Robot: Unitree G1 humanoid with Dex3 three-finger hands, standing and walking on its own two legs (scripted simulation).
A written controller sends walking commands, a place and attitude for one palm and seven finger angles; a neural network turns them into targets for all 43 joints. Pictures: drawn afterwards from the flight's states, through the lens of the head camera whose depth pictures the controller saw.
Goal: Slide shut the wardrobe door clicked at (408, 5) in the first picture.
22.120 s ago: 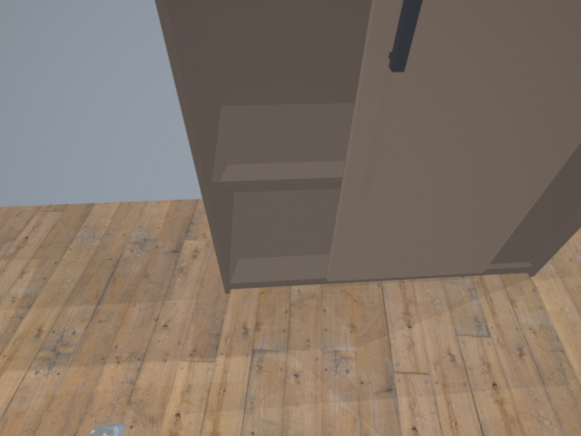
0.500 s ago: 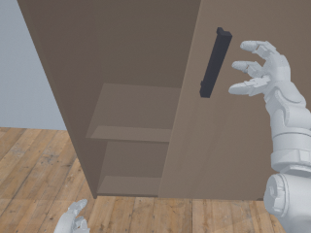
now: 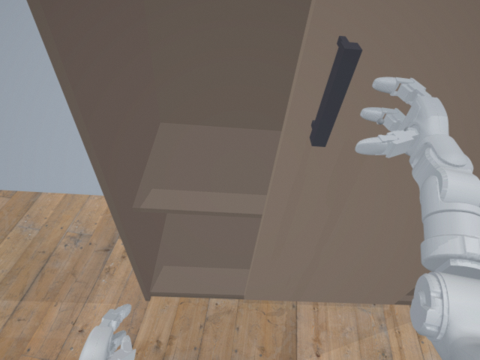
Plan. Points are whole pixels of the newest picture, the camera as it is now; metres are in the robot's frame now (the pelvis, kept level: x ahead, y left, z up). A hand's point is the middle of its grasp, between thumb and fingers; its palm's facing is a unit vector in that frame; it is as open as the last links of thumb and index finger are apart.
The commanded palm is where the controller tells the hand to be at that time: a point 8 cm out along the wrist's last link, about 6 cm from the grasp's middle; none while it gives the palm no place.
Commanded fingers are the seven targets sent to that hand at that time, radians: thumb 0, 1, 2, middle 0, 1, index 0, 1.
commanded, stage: move the hooked fingers beside the handle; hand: right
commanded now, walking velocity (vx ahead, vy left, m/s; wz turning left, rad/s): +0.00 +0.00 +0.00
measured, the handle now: (329, 94) +0.49 -0.08 +0.24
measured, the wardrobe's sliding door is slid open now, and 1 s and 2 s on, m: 0.39 0.39 0.39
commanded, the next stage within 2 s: feel for the door with the fingertips in 1.32 s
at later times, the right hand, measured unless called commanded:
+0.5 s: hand (399, 108) +0.43 -0.17 +0.26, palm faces -0.02 +1.00 -0.04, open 14.0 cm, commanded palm +0.40 -0.22 +0.24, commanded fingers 0.00 0.50 -0.30 0.30 1.20 0.30 1.20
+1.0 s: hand (384, 118) +0.43 -0.16 +0.24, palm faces -0.02 +1.00 -0.03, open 14.0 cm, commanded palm +0.41 -0.21 +0.24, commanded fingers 0.00 0.50 -0.30 0.30 1.20 0.30 1.20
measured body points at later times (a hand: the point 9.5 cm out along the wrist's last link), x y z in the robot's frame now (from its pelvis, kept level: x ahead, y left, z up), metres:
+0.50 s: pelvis +0.01 +0.00 +0.00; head -0.01 +0.02 +0.45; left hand +0.13 +0.25 -0.10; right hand +0.42 -0.22 +0.26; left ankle -0.03 +0.09 -0.74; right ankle +0.01 -0.10 -0.74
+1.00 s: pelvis +0.00 +0.00 +0.00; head -0.02 +0.02 +0.45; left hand +0.13 +0.24 -0.11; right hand +0.43 -0.21 +0.24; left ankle -0.03 +0.09 -0.74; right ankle +0.01 -0.10 -0.74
